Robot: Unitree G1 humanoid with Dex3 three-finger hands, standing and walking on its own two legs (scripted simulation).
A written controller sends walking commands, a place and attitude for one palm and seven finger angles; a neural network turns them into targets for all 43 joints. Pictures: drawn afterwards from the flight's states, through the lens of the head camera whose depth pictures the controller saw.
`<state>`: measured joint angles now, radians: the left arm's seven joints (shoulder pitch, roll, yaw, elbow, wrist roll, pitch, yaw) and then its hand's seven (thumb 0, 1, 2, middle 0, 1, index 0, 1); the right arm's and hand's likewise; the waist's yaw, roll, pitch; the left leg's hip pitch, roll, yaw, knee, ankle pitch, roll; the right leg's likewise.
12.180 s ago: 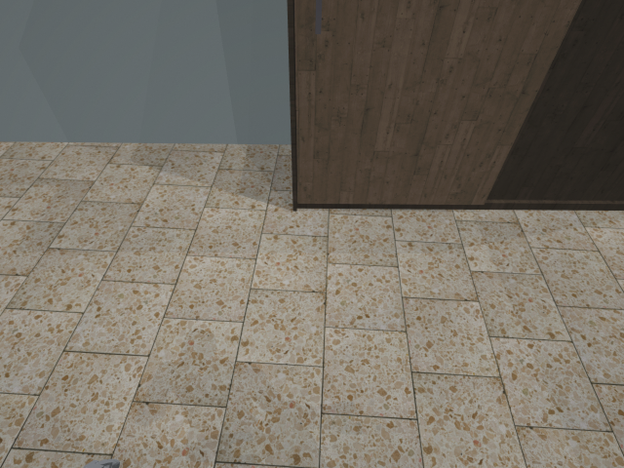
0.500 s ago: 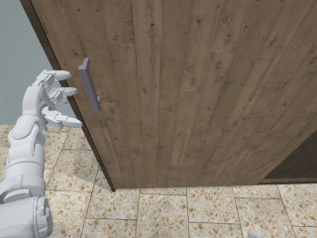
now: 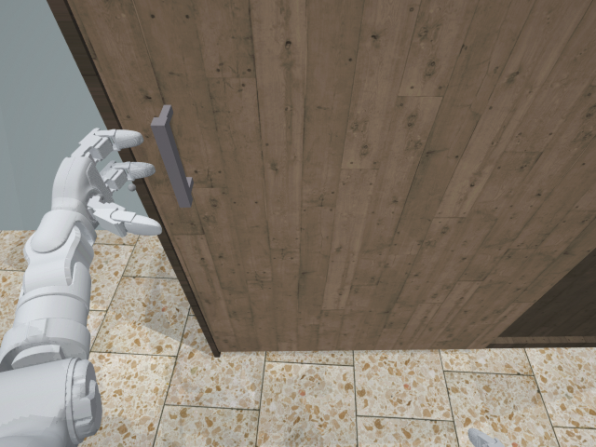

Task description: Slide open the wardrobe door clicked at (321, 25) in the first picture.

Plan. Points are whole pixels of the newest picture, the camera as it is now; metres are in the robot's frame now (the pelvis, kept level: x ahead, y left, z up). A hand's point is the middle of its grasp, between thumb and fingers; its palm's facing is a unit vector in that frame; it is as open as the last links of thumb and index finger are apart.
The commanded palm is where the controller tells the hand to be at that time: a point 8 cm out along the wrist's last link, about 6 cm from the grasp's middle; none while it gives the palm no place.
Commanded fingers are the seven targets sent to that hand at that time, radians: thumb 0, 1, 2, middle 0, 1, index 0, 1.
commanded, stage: feel for the door with the fingertips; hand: left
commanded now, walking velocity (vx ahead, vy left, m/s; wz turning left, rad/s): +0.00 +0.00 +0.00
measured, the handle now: (176, 159) +0.48 +0.19 +0.13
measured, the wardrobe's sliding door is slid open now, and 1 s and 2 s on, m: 0.00 0.00 0.00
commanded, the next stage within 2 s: slide the fingers in behind the handle in 0.70 s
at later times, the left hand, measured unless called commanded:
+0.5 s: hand (151, 182) +0.43 +0.21 +0.13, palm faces +0.06 -1.00 +0.00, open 14.0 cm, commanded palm +0.40 +0.25 +0.13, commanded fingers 0.00 -0.50 0.30 -0.30 -1.20 -0.30 -1.20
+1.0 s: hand (146, 177) +0.43 +0.22 +0.14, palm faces +0.04 -1.00 +0.01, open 13.6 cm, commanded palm +0.41 +0.26 +0.13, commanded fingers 0.00 -0.50 0.30 -0.30 -1.20 -0.30 -1.20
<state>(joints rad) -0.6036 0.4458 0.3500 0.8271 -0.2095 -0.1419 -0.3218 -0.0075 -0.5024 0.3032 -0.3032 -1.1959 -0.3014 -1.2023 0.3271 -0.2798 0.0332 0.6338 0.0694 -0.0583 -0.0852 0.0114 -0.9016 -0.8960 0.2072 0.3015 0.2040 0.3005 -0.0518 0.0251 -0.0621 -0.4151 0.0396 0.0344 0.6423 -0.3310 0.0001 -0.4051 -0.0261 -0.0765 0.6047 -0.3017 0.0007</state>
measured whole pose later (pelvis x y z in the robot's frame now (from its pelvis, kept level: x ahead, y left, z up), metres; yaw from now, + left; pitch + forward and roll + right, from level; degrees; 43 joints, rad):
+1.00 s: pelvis +0.00 +0.00 +0.00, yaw +0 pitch +7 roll -1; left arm -0.72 0.43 0.33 0.94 -0.19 -0.20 -0.27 -0.01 -0.50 0.30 -0.36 -1.25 -0.36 -1.24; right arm 0.35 -0.27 0.03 0.67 0.06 -0.04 -0.07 0.01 -0.90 -0.90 0.21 0.30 0.20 0.30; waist -0.06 0.02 -0.06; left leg -0.46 0.04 0.03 0.67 -0.33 0.00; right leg -0.45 -0.03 -0.08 0.62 -0.30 0.00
